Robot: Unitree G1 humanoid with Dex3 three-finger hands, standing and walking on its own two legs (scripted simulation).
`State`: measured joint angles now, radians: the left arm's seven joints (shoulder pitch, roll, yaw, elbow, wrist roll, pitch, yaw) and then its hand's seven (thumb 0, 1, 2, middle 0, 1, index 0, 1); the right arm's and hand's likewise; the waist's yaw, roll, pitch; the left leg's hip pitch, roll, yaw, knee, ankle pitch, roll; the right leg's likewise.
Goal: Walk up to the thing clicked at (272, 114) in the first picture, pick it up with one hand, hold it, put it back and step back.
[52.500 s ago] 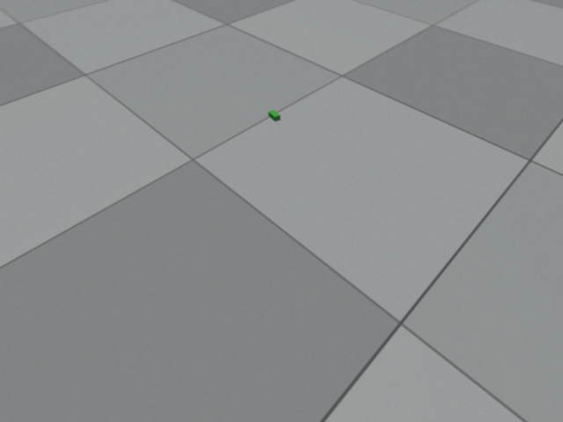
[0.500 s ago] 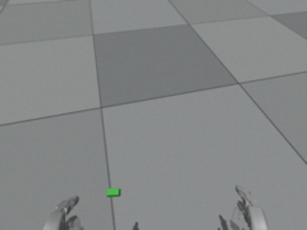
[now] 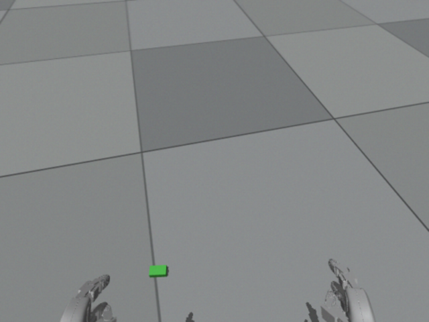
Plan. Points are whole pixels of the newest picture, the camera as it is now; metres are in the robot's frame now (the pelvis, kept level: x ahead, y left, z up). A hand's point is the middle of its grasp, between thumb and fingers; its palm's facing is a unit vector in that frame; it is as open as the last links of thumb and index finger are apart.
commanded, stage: stand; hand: left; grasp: from above
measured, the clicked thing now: (158, 271) +0.47 +0.23 -0.70
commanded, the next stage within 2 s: none
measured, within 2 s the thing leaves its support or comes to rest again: neither
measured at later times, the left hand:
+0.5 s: hand out of the picture +0.06 +0.25 -0.10, palm faces +0.06 -0.94 -0.33, open 7.4 cm
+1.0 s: hand out of the picture +0.03 +0.24 -0.10, palm faces +0.06 -0.94 -0.34, open 7.4 cm
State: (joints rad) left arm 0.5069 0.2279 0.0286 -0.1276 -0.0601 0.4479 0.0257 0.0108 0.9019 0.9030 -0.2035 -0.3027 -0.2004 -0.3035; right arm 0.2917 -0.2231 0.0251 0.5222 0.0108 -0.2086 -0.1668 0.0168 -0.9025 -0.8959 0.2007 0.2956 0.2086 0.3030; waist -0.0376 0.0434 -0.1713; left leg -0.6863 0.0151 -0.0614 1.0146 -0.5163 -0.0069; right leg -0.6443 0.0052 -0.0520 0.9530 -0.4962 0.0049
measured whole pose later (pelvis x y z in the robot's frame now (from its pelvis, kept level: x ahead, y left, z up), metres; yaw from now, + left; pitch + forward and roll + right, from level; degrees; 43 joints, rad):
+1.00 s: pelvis -0.01 +0.00 +0.07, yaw +1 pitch -4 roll +0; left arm 0.16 0.28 0.04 1.14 0.03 0.01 0.04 0.01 0.90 0.90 -0.21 -0.30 -0.20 -0.30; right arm 0.14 -0.29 -0.03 1.12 -0.02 0.00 -0.02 0.01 -0.91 -0.90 0.20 0.30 0.21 0.30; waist 0.02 0.02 0.06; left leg -0.10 -0.02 -0.04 0.36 -0.20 0.01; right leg -0.08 -0.04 -0.04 0.36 -0.22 0.02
